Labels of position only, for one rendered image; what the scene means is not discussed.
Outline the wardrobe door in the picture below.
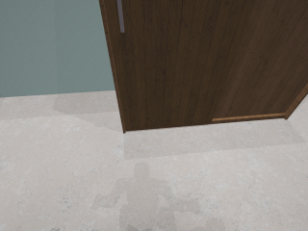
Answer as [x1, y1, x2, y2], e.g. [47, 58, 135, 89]
[213, 0, 308, 118]
[104, 0, 256, 130]

